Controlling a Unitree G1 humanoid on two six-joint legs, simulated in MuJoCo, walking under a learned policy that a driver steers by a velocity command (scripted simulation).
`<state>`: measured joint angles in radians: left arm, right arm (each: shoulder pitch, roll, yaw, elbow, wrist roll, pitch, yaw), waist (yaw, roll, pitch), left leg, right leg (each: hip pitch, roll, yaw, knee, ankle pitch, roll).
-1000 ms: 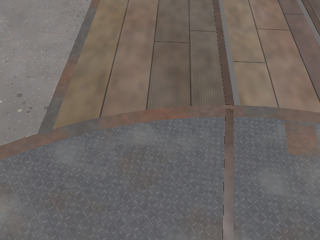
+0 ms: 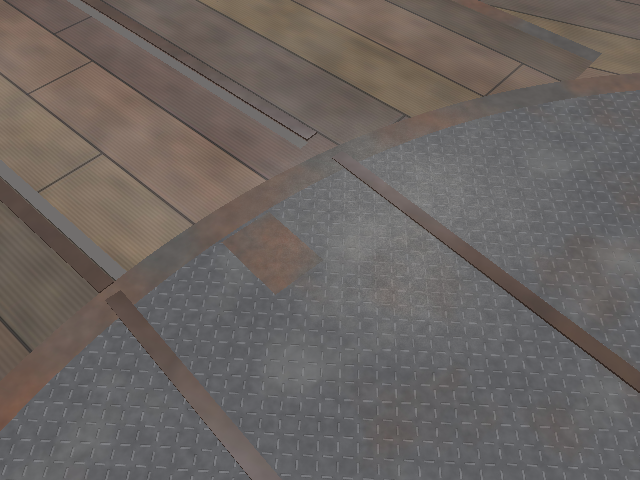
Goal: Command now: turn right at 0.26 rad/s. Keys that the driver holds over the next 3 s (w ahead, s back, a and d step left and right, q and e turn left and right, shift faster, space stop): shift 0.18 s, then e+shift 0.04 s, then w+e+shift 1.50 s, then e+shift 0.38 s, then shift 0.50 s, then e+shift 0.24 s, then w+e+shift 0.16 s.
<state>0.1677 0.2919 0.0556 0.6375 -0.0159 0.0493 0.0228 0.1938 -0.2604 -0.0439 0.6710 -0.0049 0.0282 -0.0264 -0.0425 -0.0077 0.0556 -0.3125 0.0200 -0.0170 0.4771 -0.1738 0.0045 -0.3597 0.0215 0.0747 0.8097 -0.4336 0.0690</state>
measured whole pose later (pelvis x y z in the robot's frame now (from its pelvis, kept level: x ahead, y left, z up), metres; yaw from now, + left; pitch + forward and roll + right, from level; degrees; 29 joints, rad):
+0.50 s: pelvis +0.07 +0.02 -0.01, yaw -13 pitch +2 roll +0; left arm 0.33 0.31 0.07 0.72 0.02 0.00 -0.01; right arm 0.21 -0.33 -0.06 0.66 -0.03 -0.08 0.00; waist 0.01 -0.02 -0.02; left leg -0.27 0.00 0.00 0.53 -0.35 0.01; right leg -0.30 0.07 0.21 0.79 -0.47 -0.07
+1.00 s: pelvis +0.35 -0.14 -0.04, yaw -39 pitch +1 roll -1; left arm 0.12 0.32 0.05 0.67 0.03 0.00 -0.04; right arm 0.47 -0.24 -0.02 0.85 -0.03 -0.05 0.00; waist -0.05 -0.03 0.06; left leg -0.11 0.10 0.08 1.28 -0.38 -0.03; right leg -0.49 0.16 -0.12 0.76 -0.30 -0.21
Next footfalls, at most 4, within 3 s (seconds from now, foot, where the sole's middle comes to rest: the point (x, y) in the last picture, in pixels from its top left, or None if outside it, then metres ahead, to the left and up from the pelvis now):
0.06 right None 0.02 -0.13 -0.77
0.94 right None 0.42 -0.21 -0.77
1.34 left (490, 305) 0.87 -0.43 -0.77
1.80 right None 0.80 -0.91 -0.78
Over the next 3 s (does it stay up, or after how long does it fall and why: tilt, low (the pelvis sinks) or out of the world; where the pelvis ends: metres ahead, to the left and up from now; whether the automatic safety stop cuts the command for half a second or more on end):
stays up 0.83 -1.07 0.00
